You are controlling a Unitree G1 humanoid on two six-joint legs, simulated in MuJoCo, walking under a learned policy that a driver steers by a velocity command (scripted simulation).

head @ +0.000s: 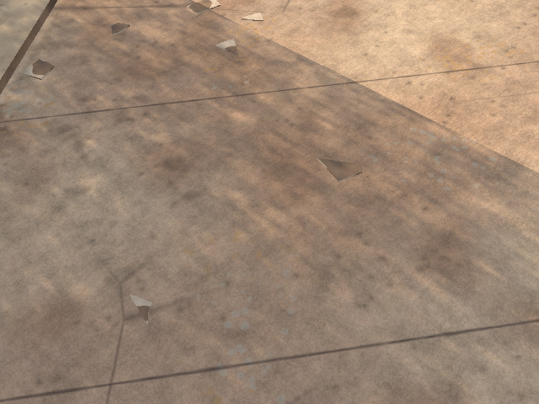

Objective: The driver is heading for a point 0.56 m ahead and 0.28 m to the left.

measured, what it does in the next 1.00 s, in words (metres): walks ahead, turning left: left foot, then right foot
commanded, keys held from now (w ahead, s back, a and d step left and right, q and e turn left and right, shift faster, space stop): w+q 0.74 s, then no key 0.26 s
